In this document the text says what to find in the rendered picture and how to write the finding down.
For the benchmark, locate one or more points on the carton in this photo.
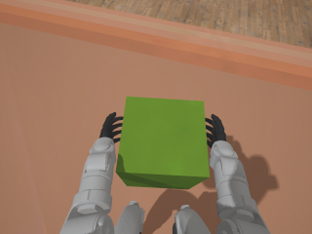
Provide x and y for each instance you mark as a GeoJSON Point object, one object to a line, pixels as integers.
{"type": "Point", "coordinates": [163, 143]}

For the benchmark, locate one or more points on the left robot thigh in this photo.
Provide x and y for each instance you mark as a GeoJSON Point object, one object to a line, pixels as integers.
{"type": "Point", "coordinates": [130, 221]}

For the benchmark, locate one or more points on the right robot upper arm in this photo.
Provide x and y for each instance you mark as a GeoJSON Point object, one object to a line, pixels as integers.
{"type": "Point", "coordinates": [232, 225]}

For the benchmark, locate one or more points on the left robot hand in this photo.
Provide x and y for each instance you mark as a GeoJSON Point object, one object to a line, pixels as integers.
{"type": "Point", "coordinates": [108, 127]}

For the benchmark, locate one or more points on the right robot thigh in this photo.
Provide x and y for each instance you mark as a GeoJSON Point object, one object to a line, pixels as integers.
{"type": "Point", "coordinates": [187, 221]}

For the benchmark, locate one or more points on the robot thigh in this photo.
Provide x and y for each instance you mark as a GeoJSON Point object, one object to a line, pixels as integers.
{"type": "Point", "coordinates": [187, 221]}
{"type": "Point", "coordinates": [130, 221]}

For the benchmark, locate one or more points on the left robot forearm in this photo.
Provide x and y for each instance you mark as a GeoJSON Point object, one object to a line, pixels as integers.
{"type": "Point", "coordinates": [94, 192]}

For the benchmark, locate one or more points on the right robot forearm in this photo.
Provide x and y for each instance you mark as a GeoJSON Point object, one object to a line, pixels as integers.
{"type": "Point", "coordinates": [233, 194]}

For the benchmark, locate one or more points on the right robot hand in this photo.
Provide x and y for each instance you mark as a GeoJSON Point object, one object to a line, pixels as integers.
{"type": "Point", "coordinates": [217, 130]}

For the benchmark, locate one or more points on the left robot upper arm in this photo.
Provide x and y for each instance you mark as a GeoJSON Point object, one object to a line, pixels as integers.
{"type": "Point", "coordinates": [89, 224]}

